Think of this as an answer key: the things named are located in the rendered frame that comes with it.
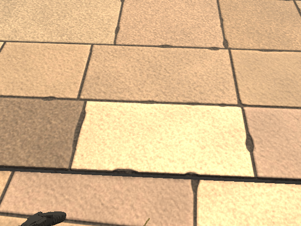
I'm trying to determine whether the robot left hand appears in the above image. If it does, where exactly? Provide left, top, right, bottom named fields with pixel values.
left=19, top=211, right=67, bottom=226

